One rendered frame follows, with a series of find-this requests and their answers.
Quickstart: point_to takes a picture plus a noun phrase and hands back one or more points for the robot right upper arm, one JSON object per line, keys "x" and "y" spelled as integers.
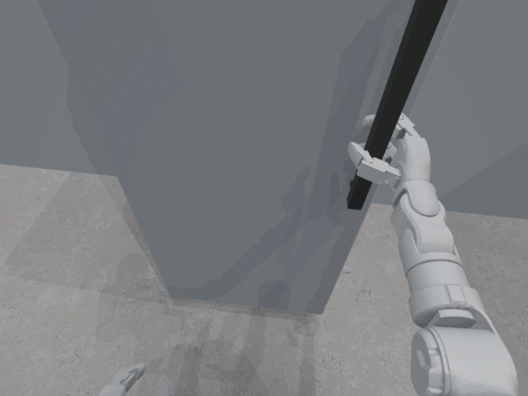
{"x": 460, "y": 362}

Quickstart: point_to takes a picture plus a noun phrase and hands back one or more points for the left robot hand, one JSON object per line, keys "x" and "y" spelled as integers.
{"x": 123, "y": 381}

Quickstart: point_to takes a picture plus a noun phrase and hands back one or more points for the robot right forearm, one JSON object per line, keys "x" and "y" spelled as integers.
{"x": 440, "y": 292}

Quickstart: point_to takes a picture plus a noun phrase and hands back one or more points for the fridge door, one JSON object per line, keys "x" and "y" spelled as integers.
{"x": 227, "y": 123}

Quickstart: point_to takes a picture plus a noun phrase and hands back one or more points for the right robot hand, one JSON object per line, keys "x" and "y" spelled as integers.
{"x": 412, "y": 158}

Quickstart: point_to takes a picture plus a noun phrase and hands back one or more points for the handle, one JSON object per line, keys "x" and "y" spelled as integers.
{"x": 419, "y": 31}

